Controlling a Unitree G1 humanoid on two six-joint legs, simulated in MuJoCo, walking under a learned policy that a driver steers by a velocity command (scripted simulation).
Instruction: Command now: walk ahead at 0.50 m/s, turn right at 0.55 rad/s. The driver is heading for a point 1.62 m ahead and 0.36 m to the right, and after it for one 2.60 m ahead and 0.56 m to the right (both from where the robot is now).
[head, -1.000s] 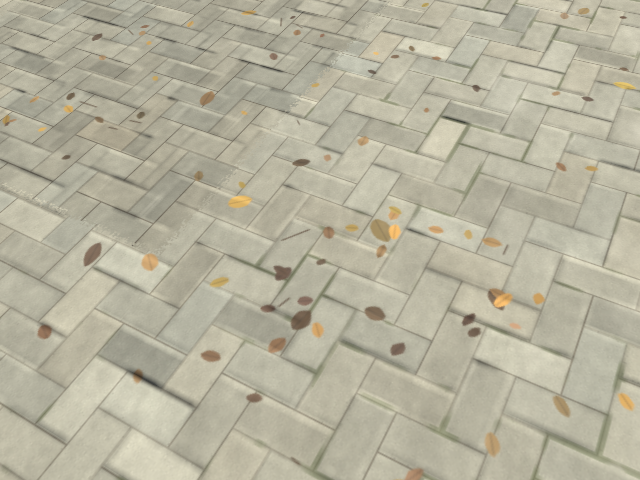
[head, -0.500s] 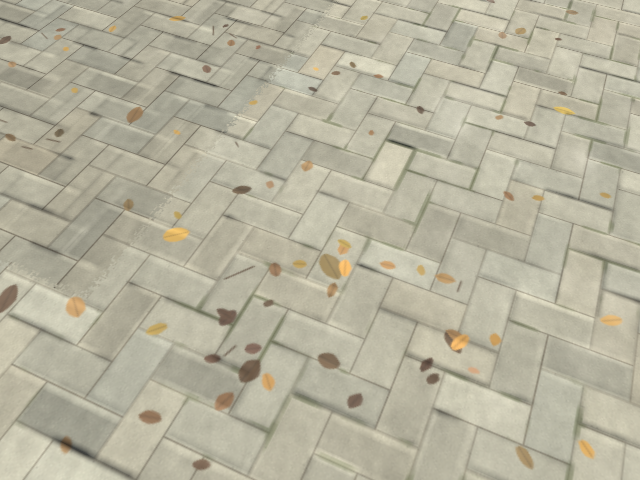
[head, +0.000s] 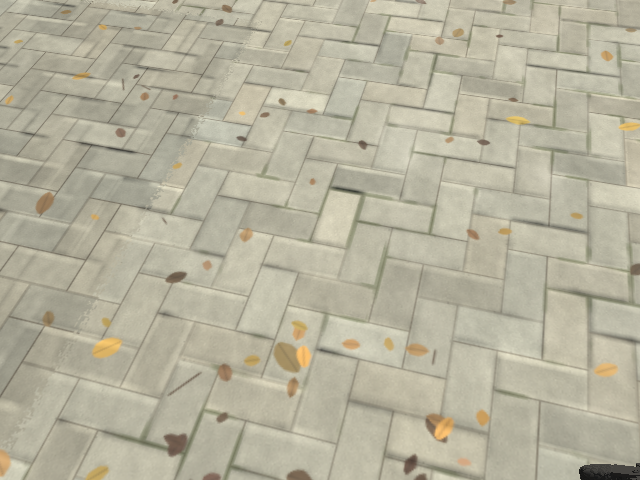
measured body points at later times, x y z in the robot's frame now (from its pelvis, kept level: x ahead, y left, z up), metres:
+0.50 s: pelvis +0.27 +0.03 +0.00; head +0.30 +0.02 +0.45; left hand +0.54 +0.22 -0.09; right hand +0.22 -0.26 -0.12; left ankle +0.24 +0.16 -0.75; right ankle +0.37 -0.16 -0.68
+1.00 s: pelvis +0.52 -0.13 +0.00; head +0.54 -0.15 +0.45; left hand +0.70 +0.09 -0.11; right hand +0.56 -0.44 -0.10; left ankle +0.75 -0.04 -0.68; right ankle +0.45 -0.17 -0.75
